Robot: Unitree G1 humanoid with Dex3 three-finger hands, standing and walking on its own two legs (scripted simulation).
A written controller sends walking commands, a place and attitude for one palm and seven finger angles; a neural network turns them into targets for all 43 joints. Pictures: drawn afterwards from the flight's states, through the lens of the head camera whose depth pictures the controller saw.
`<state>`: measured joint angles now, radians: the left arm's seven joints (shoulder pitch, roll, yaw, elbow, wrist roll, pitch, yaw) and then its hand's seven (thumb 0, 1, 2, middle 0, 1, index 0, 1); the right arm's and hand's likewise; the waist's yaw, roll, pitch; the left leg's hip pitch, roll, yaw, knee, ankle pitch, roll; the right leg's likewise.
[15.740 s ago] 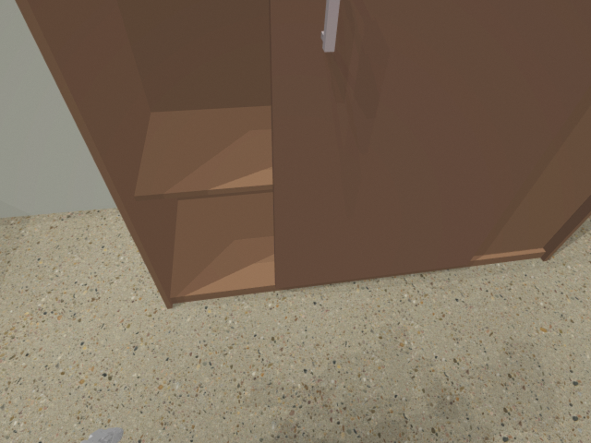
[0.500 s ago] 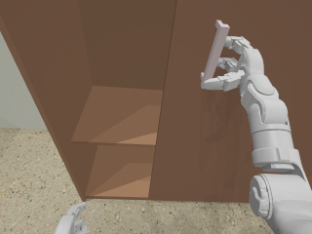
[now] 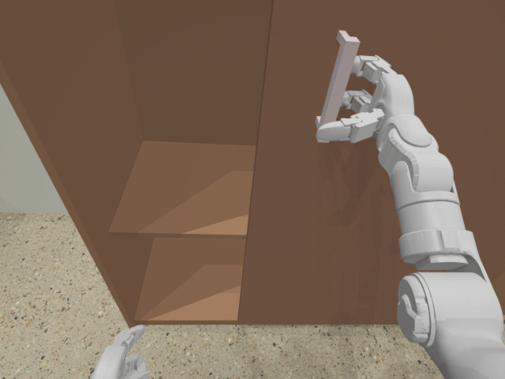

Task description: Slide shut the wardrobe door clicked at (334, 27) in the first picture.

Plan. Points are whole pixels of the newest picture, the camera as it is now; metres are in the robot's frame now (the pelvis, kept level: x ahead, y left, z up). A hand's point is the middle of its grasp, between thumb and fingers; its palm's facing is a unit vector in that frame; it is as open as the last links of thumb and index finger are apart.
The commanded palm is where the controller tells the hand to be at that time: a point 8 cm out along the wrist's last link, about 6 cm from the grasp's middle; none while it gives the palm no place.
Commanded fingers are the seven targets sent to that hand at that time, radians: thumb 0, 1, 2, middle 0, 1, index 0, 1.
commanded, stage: move the hooked fingers beside the handle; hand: right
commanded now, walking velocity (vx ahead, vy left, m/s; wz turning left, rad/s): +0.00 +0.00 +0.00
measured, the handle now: (332, 89) +0.48 -0.08 +0.27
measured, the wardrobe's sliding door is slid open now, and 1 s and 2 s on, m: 0.39 0.39 0.39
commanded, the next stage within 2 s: none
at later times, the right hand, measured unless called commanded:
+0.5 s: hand (349, 104) +0.43 -0.09 +0.27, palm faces -0.09 +1.00 +0.00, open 13.8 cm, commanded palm +0.41 -0.16 +0.26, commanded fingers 0.00 0.50 -0.30 0.30 1.20 0.30 1.20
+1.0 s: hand (366, 111) +0.42 -0.12 +0.26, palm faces -0.06 +1.00 -0.03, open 14.0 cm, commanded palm +0.40 -0.18 +0.26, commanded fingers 0.00 0.50 -0.30 0.30 1.20 0.30 1.20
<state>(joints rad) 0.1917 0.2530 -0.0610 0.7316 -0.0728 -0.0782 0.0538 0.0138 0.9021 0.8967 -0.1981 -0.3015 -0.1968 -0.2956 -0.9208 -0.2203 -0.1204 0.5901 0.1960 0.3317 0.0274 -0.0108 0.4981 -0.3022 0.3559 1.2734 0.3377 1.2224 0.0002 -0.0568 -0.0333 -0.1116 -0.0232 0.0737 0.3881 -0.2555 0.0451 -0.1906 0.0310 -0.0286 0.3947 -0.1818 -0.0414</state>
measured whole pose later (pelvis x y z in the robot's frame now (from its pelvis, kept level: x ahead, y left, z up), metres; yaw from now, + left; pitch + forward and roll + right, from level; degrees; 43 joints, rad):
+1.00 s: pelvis +0.01 +0.00 +0.00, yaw +1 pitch -1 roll +0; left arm 0.18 0.28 -0.05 0.70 -0.08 -0.07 0.06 0.01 0.90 0.90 -0.20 -0.30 -0.20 -0.30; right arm -0.79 -0.29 -0.18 0.43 0.22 0.38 0.10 -0.01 0.50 -0.30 0.31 1.21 0.30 1.20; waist 0.01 -0.06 -0.03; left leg -0.09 -0.03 0.06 0.36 -0.25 0.05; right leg -0.17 0.02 -0.03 0.39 -0.19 -0.04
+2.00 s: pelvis +0.00 +0.01 +0.00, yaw +0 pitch -3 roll +0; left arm 0.18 0.28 -0.06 0.69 -0.09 -0.02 0.07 0.01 0.90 0.90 -0.20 -0.30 -0.20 -0.30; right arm -0.72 -0.34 -0.20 0.36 0.23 0.41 0.12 -0.01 0.50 -0.30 0.30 1.20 0.30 1.20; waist 0.01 -0.07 -0.04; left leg -0.08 -0.04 0.07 0.36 -0.25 0.05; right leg -0.16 0.02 -0.03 0.39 -0.18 -0.03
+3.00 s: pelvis +0.01 +0.00 +0.00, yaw +0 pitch -1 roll +0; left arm 0.18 0.27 -0.05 0.71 -0.07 -0.03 0.06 0.01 0.90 0.90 -0.20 -0.30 -0.20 -0.30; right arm -0.85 -0.25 -0.14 0.47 0.20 0.40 0.04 -0.01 0.50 -0.30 0.35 1.25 0.32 1.22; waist 0.00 -0.06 -0.03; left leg -0.09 -0.03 0.07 0.36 -0.26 0.04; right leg -0.18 0.03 -0.02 0.39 -0.19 -0.04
